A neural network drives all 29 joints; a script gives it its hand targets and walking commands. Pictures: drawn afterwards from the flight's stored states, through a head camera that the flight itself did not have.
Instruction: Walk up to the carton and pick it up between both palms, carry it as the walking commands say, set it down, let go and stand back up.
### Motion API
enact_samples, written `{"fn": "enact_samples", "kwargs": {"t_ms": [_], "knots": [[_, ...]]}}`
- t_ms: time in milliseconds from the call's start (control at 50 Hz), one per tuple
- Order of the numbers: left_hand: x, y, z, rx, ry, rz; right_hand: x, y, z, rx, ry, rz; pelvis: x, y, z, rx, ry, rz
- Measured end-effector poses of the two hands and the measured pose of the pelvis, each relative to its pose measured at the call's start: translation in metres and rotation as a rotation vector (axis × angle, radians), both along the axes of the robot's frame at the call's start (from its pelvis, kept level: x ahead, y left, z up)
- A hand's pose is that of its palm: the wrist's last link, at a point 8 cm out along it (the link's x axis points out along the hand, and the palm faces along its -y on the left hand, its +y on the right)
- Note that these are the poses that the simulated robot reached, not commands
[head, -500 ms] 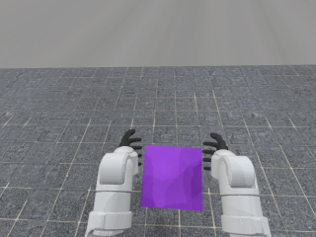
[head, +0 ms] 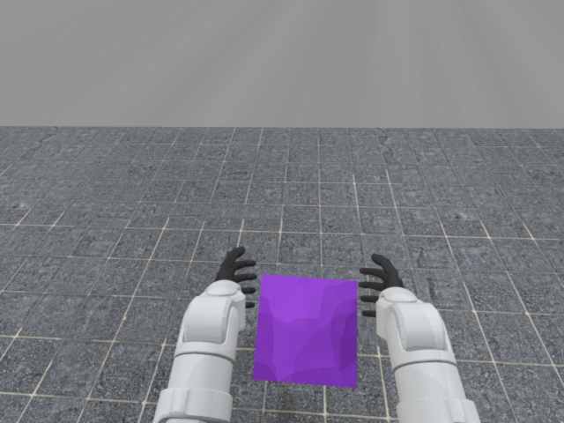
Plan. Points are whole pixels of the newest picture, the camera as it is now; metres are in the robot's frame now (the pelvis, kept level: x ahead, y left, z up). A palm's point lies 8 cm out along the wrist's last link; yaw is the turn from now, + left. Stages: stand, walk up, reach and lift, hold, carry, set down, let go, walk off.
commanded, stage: carry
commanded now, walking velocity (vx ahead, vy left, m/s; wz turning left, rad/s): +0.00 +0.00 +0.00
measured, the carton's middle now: (304, 326) +0.33 +0.01 -0.08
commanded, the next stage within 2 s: hold in 0.08 s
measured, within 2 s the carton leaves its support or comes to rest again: neither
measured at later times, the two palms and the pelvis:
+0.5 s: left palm (204, 319) +0.26 +0.14 +0.06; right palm (382, 324) +0.27 -0.10 +0.05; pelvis -0.03 +0.01 +0.00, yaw -3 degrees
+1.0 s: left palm (199, 313) +0.27 +0.15 +0.06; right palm (375, 318) +0.27 -0.09 +0.06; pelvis -0.04 +0.02 +0.00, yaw -4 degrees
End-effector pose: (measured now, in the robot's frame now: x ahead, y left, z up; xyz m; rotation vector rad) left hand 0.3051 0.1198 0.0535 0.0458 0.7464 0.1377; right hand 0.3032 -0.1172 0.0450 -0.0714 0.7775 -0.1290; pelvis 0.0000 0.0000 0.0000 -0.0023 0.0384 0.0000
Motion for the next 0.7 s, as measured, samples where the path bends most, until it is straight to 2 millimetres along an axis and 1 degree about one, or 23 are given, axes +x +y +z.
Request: {"fn": "enact_samples", "kwargs": {"t_ms": [80, 120, 200, 280, 400, 580, 700], "knots": [[-0.001, 0.002, -0.004, -0.004, -0.027, -0.004, 0.0, 0.001, -0.003, 0.003, -0.03, 0.009, 0.0, 0.001, 0.0, -0.002, 0.002, 0.002], [-0.004, 0.004, -0.009, 0.005, -0.04, -0.017, -0.001, 0.002, -0.008, -0.003, -0.042, 0.03, 0.0, 0.0, 0.002, 0.002, -0.036, -0.002], [-0.016, 0.006, -0.012, 0.009, -0.074, -0.04, -0.013, 0.001, -0.009, -0.021, -0.07, 0.069, 0.001, -0.001, 0.007, 0.008, -0.088, -0.03], [-0.03, 0.008, -0.007, 0.007, -0.094, -0.049, -0.025, 0.002, -0.002, -0.009, -0.094, 0.079, -0.002, -0.001, 0.009, 0.003, -0.123, -0.074], [-0.04, 0.014, -0.002, -0.023, -0.079, -0.028, -0.034, 0.009, -0.002, -0.013, -0.074, 0.08, -0.015, 0.003, 0.006, 0.001, -0.178, -0.075], [-0.042, 0.029, 0.01, -0.033, -0.096, 0.066, -0.035, 0.029, 0.006, -0.022, -0.069, 0.063, -0.036, 0.01, 0.0, -0.008, -0.204, -0.052], [-0.041, 0.033, 0.016, -0.037, -0.116, 0.091, -0.035, 0.035, 0.011, -0.019, -0.08, 0.05, -0.044, 0.016, 0.0, -0.015, -0.206, -0.052]]}}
